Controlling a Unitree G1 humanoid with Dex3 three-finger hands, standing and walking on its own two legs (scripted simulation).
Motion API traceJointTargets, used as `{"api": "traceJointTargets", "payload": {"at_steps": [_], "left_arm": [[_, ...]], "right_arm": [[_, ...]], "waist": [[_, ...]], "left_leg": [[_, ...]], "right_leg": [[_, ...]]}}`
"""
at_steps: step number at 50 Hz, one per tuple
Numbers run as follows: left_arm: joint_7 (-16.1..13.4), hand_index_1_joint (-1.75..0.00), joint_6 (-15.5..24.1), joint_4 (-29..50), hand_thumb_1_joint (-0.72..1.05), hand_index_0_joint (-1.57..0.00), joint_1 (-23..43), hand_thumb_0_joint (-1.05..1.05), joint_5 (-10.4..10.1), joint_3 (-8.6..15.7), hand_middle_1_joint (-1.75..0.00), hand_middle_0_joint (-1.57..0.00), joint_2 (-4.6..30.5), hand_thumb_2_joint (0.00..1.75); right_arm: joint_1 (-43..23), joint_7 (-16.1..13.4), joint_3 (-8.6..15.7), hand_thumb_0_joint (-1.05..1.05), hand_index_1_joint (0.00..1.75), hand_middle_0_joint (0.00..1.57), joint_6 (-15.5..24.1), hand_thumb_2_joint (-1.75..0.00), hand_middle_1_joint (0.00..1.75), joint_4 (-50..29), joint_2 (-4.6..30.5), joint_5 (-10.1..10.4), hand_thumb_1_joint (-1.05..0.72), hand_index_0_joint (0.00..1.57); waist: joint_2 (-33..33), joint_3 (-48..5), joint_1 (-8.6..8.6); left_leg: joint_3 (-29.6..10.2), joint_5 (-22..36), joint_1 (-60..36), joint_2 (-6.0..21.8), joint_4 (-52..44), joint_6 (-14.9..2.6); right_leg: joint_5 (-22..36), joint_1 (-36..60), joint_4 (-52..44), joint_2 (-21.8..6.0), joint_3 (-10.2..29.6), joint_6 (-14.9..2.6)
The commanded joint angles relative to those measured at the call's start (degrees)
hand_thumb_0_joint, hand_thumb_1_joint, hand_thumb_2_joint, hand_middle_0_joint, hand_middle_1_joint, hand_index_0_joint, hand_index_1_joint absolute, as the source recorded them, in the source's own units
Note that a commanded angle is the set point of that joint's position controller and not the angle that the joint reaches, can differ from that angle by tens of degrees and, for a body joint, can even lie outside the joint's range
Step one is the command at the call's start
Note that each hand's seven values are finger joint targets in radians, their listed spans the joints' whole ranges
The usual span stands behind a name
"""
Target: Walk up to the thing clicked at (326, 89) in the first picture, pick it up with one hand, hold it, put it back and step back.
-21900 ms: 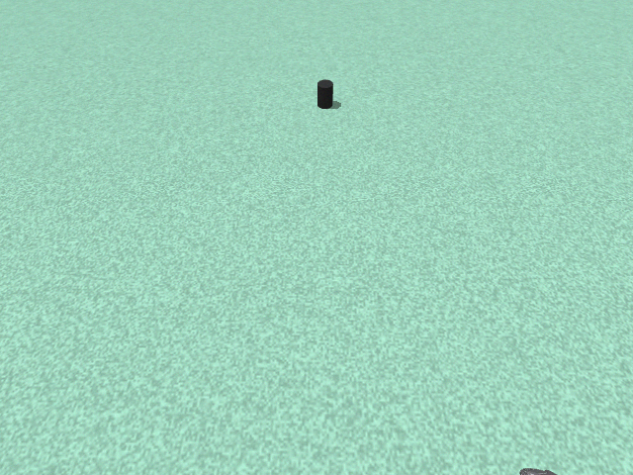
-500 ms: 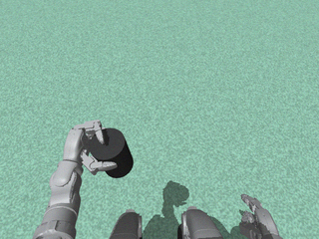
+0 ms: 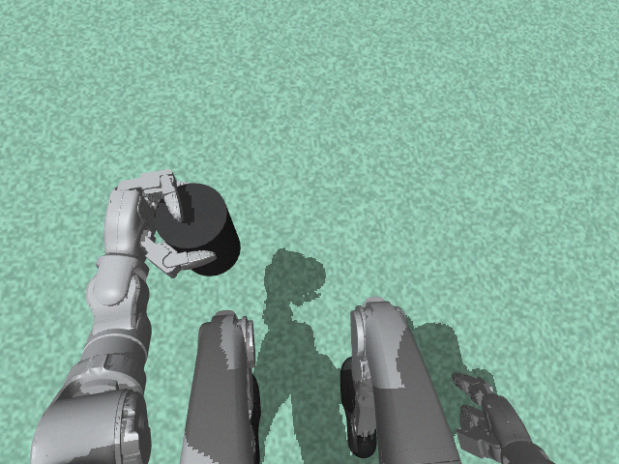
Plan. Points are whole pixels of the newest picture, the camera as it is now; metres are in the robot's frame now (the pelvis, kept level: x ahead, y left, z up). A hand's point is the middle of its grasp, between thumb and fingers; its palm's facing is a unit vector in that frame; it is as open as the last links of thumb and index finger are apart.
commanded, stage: crouch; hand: left
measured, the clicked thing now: (202, 233) +0.41 +0.14 -0.09
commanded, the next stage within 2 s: lower in 1.02 s
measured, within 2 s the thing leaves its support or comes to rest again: neither
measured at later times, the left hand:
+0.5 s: hand (210, 227) +0.45 +0.15 -0.20, palm faces -0.08 -1.00 -0.02, open 8.0 cm
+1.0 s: hand (212, 232) +0.46 +0.16 -0.27, palm faces -0.12 -0.99 -0.04, open 7.9 cm
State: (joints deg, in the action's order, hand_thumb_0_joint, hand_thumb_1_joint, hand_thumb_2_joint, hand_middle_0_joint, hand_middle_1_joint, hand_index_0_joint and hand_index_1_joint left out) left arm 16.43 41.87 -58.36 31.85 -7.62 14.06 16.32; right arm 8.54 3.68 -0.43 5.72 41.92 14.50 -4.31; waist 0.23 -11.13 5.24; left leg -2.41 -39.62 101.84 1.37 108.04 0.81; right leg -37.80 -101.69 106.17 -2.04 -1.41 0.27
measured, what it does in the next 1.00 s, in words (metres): lowers itself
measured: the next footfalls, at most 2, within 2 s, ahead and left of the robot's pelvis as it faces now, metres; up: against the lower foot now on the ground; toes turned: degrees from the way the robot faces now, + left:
none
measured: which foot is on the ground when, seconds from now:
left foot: down 0.00-1.00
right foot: down 0.00-1.00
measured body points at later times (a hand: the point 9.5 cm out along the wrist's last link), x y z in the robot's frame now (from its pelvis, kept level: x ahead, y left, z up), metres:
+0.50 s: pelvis -0.03 +0.00 -0.14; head +0.19 +0.04 +0.25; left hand +0.45 +0.20 -0.20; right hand +0.04 -0.27 -0.26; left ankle +0.06 +0.13 -0.46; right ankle +0.07 -0.13 -0.46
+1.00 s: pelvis -0.03 +0.01 -0.17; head +0.21 +0.07 +0.20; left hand +0.46 +0.21 -0.26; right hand +0.04 -0.27 -0.27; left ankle +0.06 +0.13 -0.46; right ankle +0.07 -0.13 -0.46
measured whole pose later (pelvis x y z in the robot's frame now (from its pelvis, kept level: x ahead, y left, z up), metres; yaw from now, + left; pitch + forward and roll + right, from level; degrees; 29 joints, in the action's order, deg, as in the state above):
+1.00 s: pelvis -0.03 +0.01 -0.17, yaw -6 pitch +28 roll -9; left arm 11.6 45.4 -71.4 46.2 -3.6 17.5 31.9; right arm 2.8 7.9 -11.1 0.7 40.9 18.3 -11.4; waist -4.2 3.2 13.2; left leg -10.7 -41.0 129.0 -0.2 141.8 1.8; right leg -37.1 -125.3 134.6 -1.5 -6.8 0.8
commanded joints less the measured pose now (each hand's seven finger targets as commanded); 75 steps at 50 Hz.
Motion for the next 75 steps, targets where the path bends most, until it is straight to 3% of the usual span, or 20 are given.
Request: {"api": "traceJointTargets", "payload": {"at_steps": [1,3,4,6,8,12,19,20,22,28,34,38,42,43,48,51,55,60,71,75], "left_arm": [[-0.4,-1.45,7.5,11.1,0.02,-1.29,23.9,0.0,-1.1,2.5,-1.45,-1.27,8.2,1.25],[-0.9,-1.43,8.4,10.0,0.03,-1.28,26.6,0.0,-0.5,3.7,-1.43,-1.27,10.4,1.24],[-0.8,-1.42,8.5,8.3,0.03,-1.28,26.6,0.0,-0.3,2.9,-1.43,-1.26,9.3,1.23],[-1.7,-1.43,9.2,9.4,0.02,-1.27,29.6,0.0,0.8,5.5,-1.43,-1.25,13.1,1.23],[-2.5,-1.43,9.2,7.3,0.01,-1.26,30.2,0.0,1.3,5.9,-1.43,-1.25,13.4,1.24],[-3.0,-1.43,9.0,6.9,0.03,-1.27,35.6,0.0,1.7,6.4,-1.43,-1.25,15.1,1.24],[-3.5,-1.41,7.9,1.0,0.01,-1.26,34.5,0.0,2.6,8.3,-1.41,-1.25,17.4,1.22],[-3.3,-1.42,7.9,-0.2,0.0,-1.27,35.2,0.0,2.6,8.0,-1.42,-1.26,16.9,1.23],[-3.2,-1.42,8.2,1.5,0.01,-1.29,35.5,0.0,2.6,9.7,-1.42,-1.28,20.0,1.22],[-2.9,-1.41,8.1,0.4,0.05,-1.29,34.4,0.0,2.8,9.7,-1.42,-1.27,20.1,1.22],[-3.1,-1.42,8.5,1.0,0.04,-1.29,35.8,0.0,1.8,6.9,-1.43,-1.26,18.0,1.23],[-3.0,-1.41,8.7,0.4,0.03,-1.27,36.3,0.0,2.4,5.3,-1.42,-1.24,19.2,1.23],[-3.8,-1.39,9.3,2.2,0.04,-1.26,38.5,0.0,2.0,5.6,-1.4,-1.24,20.6,1.21],[-3.9,-1.39,9.0,0.5,0.02,-1.25,36.0,0.0,2.0,5.3,-1.4,-1.23,19.6,1.21],[-4.8,-1.4,9.6,0.0,0.05,-1.25,37.6,0.0,2.6,3.9,-1.41,-1.23,19.9,1.23],[-5.5,-1.39,10.1,-1.1,0.03,-1.24,37.1,0.0,2.7,4.5,-1.39,-1.22,21.1,1.22],[-5.9,-1.4,10.7,-0.7,0.02,-1.24,38.1,0.0,2.7,3.8,-1.4,-1.22,21.5,1.23],[-6.9,-1.4,11.3,-7.5,-0.02,-1.23,35.8,0.0,3.1,3.0,-1.38,-1.23,21.2,1.2],[-8.7,-1.4,16.4,-7.6,-0.03,-1.22,42.4,0.0,3.0,3.3,-1.39,-1.21,28.7,1.22],[-10.2,-1.41,17.8,-9.4,-0.01,-1.2,41.5,0.0,3.5,2.7,-1.4,-1.19,29.3,1.26]], "right_arm": [[6.3,0.0,3.6,0.0,0.3,0.2,1.5,-0.91,0.3,-2.8,10.8,-0.7,-0.92,0.2],[6.4,0.3,3.5,0.0,0.3,0.2,1.5,-0.91,0.3,-2.2,11.1,-1.1,-0.92,0.2],[6.2,0.4,3.4,0.0,0.3,0.2,1.3,-0.91,0.3,-2.3,11.3,-1.3,-0.92,0.2],[6.7,0.6,3.1,0.0,0.3,0.2,0.9,-0.91,0.3,-1.9,11.7,-1.8,-0.92,0.2],[6.6,0.8,2.9,0.0,0.3,0.2,0.4,-0.91,0.3,-1.4,11.8,-2.1,-0.91,0.2],[6.4,0.8,2.2,0.0,0.3,0.2,-0.2,-0.91,0.3,-0.9,12.3,-2.4,-0.92,0.2],[6.5,1.3,0.8,0.0,0.3,0.2,-2.0,-0.91,0.3,-0.9,13.6,-3.1,-0.91,0.2],[6.4,1.5,0.3,0.0,0.3,0.2,-2.1,-0.91,0.3,-1.0,14.0,-3.2,-0.91,0.2],[6.5,1.5,-0.2,0.0,0.3,0.2,-2.5,-0.91,0.3,-1.1,14.4,-3.5,-0.91,0.2],[6.1,1.9,-1.4,0.0,0.3,0.2,-3.4,-0.91,0.3,-1.6,15.7,-4.1,-0.91,0.2],[5.5,2.4,-3.0,0.0,0.3,0.2,-3.8,-0.91,0.3,-1.6,16.8,-5.1,-0.91,0.2],[5.2,2.5,-3.7,0.0,0.3,0.2,-4.0,-0.91,0.3,-1.1,17.6,-5.7,-0.9,0.2],[5.2,2.8,-4.8,0.0,0.3,0.2,-4.5,-0.9,0.3,-0.9,18.7,-6.4,-0.9,0.2],[4.8,3.0,-5.1,0.0,0.3,0.2,-4.6,-0.9,0.3,-1.2,18.8,-6.6,-0.9,0.2],[4.3,3.3,-6.3,0.0,0.3,0.2,-5.1,-0.91,0.3,-1.3,19.8,-7.4,-0.9,0.2],[3.6,3.5,-6.8,0.0,0.3,0.2,-5.3,-0.91,0.3,-1.3,20.2,-7.9,-0.9,0.2],[2.9,3.9,-7.7,0.0,0.3,0.2,-5.5,-0.9,0.3,-2.0,20.7,-8.4,-0.9,0.2],[1.6,4.2,-9.6,0.0,0.3,0.2,-5.5,-0.91,0.3,-2.5,21.4,-9.0,-0.91,0.2],[-3.0,4.2,-14.6,0.0,0.3,0.2,-4.8,-0.91,0.3,-4.7,24.0,-11.6,-0.91,0.2],[-4.2,4.2,-16.4,0.0,0.3,0.2,-4.7,-0.91,0.3,-4.8,24.5,-12.8,-0.91,0.2]], "waist": [[4.6,-36.8,2.17],[4.1,-37.6,2.41],[4.5,-37.4,2.81],[7.3,-39.0,2.42],[7.4,-38.1,2.73],[7.7,-37.4,4.66],[7.5,-34.3,5.53],[7.1,-32.8,6.56],[8.2,-34.5,5.78],[9.4,-31.6,6.98],[11.9,-28.9,9.22],[12.6,-27.6,10.27],[15.2,-28.5,10.6],[15.0,-28.6,10.56],[15.8,-26.4,12.57],[14.6,-24.9,12.1],[16.1,-24.1,12.98],[13.0,-19.9,14.88],[18.2,-17.0,17.77],[18.6,-15.4,19.15]], "left_leg": [[0.0,15.3,-18.6,-2.0,-6.4,-1.68],[0.6,13.3,-15.4,-2.0,-3.7,-1.81],[0.6,12.8,-15.3,-2.0,-2.9,-1.77],[0.9,12.4,-15.0,-2.0,-1.7,-1.37],[1.2,10.1,-12.6,-2.1,-0.1,-1.29],[1.5,7.2,-8.1,-2.0,3.7,-1.5],[1.6,5.5,-0.9,-2.2,8.5,-1.56],[1.1,5.0,-0.2,-2.0,9.0,-1.61],[1.1,5.9,0.5,-2.0,10.4,-1.54],[-0.2,7.3,2.2,-1.8,12.7,-1.27],[-1.3,5.4,2.7,-1.5,14.7,-1.01],[-2.0,6.0,2.6,-1.3,15.8,-0.89],[-3.1,9.4,-0.4,-1.2,16.5,-0.18],[-3.3,9.6,-0.9,-1.1,16.7,-0.16],[-4.3,11.1,-1.0,-1.1,17.9,-0.01],[-4.1,9.8,1.2,-1.2,18.8,-0.2],[-4.6,9.3,1.1,-1.3,18.8,-0.04],[-5.4,7.7,4.0,-1.2,20.1,-0.38],[-8.0,7.0,0.6,-0.5,21.2,0.41],[-9.0,7.9,-0.5,-0.2,21.8,0.56]], "right_leg": [[14.1,14.2,-6.4,1.8,-0.4,-2.46],[12.6,13.2,-4.7,1.8,0.2,-2.26],[12.0,11.5,-3.9,1.8,0.0,-2.31],[11.6,10.0,-1.4,1.8,-0.6,-2.55],[9.8,8.4,0.1,1.7,-0.8,-2.5],[8.5,5.9,3.2,1.6,-1.3,-2.16],[7.6,3.7,7.5,2.0,-2.8,-1.78],[7.4,2.4,8.2,2.0,-3.6,-1.73],[8.5,3.2,9.4,2.1,-3.6,-1.69],[10.2,0.7,12.2,2.4,-4.9,-1.73],[9.4,-1.1,13.6,2.8,-6.4,-1.66],[10.2,-2.1,14.6,2.9,-7.2,-1.61],[13.0,-2.4,15.9,2.8,-8.1,-1.73],[13.1,-2.3,15.8,3.0,-8.2,-1.73],[14.9,-2.4,16.3,3.1,-9.1,-1.65],[14.0,-1.3,16.4,3.3,-9.3,-1.47],[13.8,-1.1,16.7,3.4,-10.0,-1.5],[12.9,-1.2,16.4,3.8,-10.9,-1.13],[13.2,-1.5,17.4,4.4,-13.1,-1.16],[14.3,-0.7,17.5,4.6,-13.9,-0.79]]}}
